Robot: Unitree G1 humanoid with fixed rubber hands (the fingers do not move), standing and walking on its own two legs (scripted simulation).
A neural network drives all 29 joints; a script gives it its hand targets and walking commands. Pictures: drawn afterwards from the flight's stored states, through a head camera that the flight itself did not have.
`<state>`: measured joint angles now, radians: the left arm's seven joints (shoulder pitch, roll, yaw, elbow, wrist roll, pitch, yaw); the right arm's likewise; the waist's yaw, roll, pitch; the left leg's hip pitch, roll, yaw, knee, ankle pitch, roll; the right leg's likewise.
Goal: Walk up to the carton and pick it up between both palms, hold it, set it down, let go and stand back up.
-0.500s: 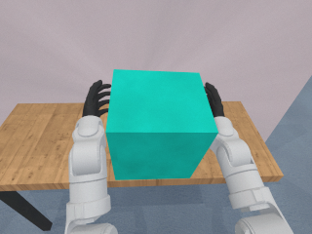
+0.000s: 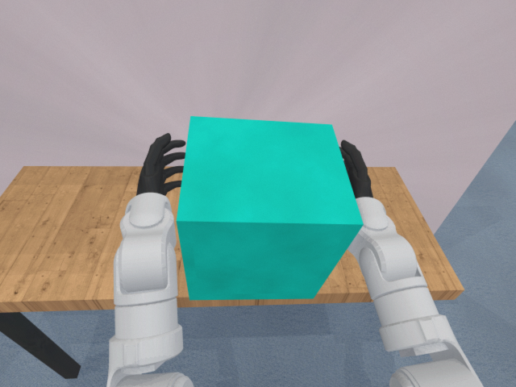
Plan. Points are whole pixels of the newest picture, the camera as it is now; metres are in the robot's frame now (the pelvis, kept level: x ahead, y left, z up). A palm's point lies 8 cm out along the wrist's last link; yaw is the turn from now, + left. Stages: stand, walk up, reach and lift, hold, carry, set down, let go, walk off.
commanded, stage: hold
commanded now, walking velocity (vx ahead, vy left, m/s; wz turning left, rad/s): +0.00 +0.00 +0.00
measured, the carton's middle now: (257, 216) +0.33 +0.00 +0.13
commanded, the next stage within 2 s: none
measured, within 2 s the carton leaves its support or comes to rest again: neither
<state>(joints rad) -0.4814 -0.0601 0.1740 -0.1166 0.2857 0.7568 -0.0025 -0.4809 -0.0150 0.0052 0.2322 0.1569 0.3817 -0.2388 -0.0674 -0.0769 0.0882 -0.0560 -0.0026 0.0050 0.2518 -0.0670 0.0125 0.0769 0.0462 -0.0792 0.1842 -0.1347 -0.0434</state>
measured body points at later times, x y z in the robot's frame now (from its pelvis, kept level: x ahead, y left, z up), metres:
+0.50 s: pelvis +0.00 +0.00 +0.00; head -0.01 +0.03 +0.45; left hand +0.37 +0.15 +0.19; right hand +0.37 -0.14 +0.17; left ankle +0.06 +0.11 -0.75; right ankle -0.01 -0.08 -0.75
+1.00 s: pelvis +0.00 +0.00 +0.00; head -0.02 +0.03 +0.45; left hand +0.36 +0.15 +0.18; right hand +0.36 -0.14 +0.16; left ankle +0.06 +0.11 -0.75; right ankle -0.01 -0.08 -0.75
